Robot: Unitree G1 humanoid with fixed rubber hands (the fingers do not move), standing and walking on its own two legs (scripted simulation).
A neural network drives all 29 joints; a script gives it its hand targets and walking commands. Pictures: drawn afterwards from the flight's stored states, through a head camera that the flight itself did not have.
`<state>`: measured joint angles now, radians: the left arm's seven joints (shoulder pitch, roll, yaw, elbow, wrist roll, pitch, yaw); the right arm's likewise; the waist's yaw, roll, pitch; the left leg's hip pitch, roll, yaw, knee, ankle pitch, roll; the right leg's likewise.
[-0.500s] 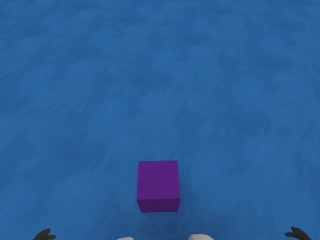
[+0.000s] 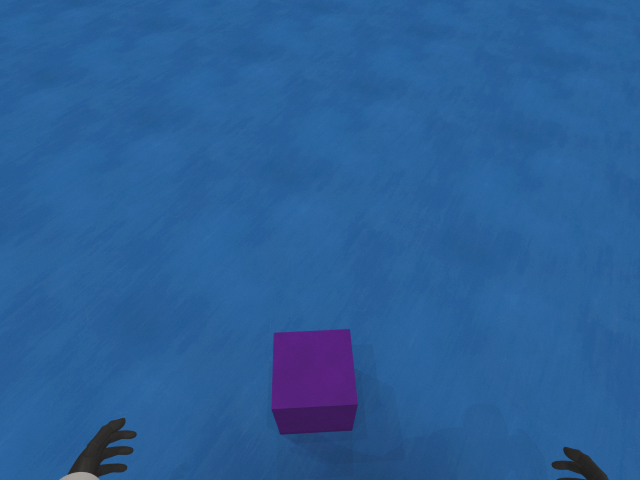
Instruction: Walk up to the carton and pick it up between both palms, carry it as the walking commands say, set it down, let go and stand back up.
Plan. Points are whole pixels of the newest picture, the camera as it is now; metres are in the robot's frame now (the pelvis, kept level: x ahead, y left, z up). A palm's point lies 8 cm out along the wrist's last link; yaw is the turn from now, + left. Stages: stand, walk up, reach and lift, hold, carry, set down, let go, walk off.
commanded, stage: walk up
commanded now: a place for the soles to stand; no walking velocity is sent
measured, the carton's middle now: (314, 383) +0.45 +0.03 -0.65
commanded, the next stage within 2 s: none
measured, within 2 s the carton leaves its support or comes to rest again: neither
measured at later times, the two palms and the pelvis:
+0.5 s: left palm out of the picture +0.10 +0.33 -0.10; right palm out of the picture +0.10 -0.31 -0.09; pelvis +0.00 +0.01 +0.01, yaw -1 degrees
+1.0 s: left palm out of the picture +0.11 +0.40 -0.09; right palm out of the picture +0.06 -0.27 -0.09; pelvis +0.00 +0.06 +0.00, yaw -5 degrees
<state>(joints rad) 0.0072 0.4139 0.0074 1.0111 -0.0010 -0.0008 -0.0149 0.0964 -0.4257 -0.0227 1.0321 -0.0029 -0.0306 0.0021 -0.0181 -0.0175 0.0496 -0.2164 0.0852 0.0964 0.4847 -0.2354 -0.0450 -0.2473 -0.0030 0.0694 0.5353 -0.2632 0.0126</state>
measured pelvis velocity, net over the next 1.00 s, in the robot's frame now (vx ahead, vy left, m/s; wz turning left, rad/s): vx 0.00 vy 0.06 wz -0.09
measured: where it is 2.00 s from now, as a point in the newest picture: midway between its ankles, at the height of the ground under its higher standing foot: outside the picture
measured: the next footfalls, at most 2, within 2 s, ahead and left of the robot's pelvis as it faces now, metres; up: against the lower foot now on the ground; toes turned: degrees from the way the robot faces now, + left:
right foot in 1.10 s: +0.03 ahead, -0.06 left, +0.00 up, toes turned -8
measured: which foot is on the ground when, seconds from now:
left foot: down 0.00-1.00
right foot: down 0.00-0.86, up 0.88-1.00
